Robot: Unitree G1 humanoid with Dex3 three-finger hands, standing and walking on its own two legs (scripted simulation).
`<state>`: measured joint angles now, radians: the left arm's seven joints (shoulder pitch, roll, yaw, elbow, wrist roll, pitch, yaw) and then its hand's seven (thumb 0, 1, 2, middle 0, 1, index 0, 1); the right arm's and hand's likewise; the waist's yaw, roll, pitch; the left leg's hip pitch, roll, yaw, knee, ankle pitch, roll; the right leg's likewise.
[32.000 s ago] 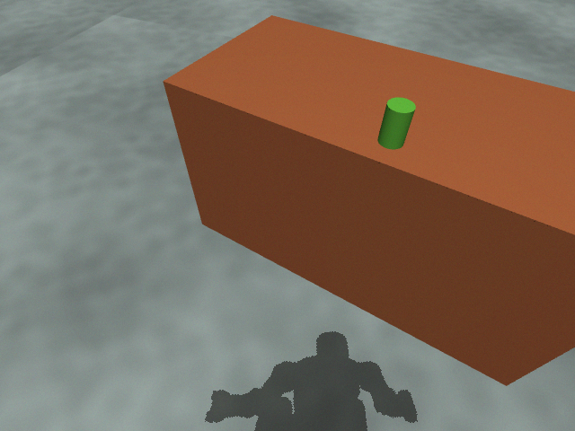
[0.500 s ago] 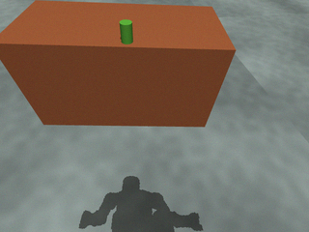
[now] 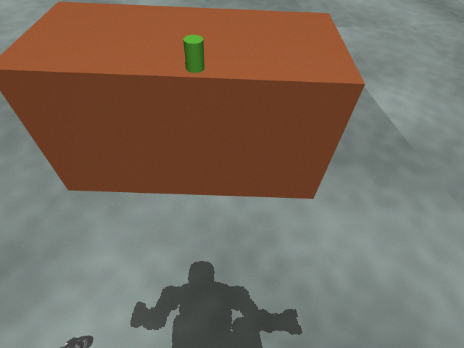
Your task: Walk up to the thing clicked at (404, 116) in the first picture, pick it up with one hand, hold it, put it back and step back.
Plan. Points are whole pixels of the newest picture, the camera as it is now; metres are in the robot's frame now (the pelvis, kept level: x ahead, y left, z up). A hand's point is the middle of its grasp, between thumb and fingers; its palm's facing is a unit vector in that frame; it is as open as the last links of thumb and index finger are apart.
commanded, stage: step back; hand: left
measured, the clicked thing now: (194, 54) +1.00 +0.16 -0.02
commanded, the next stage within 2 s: stand in 0.08 s
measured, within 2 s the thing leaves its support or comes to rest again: neither
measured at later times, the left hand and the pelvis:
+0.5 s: hand out of the picture +0.08 +0.26 -0.14, palm faces -0.02 -0.94 -0.33, open 7.4 cm; pelvis -0.01 +0.01 +0.01, yaw -1 degrees
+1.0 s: hand out of the picture +0.02 +0.25 -0.15, palm faces -0.05 -0.94 -0.34, open 7.4 cm; pelvis -0.03 +0.00 +0.01, yaw -1 degrees
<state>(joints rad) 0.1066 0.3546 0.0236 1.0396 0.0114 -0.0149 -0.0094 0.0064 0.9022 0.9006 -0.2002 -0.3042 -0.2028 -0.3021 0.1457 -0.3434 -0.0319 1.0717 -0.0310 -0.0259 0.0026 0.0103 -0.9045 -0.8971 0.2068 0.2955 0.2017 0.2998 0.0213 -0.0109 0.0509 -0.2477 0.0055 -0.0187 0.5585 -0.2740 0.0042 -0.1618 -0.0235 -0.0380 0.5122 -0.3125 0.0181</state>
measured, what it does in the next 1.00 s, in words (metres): stands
